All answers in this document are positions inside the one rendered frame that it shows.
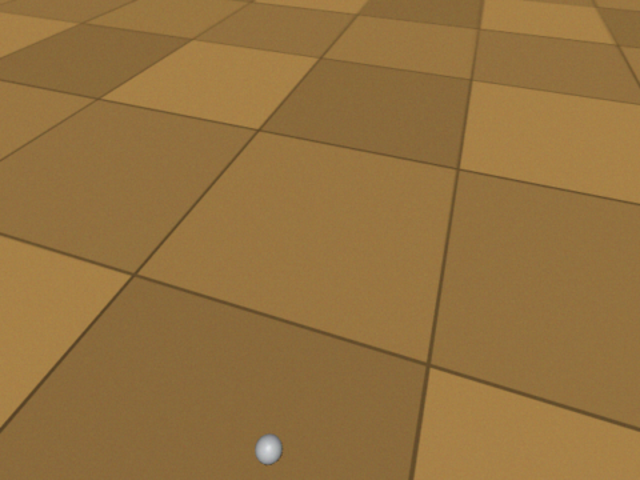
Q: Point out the ball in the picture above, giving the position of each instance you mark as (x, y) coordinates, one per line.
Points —
(268, 449)

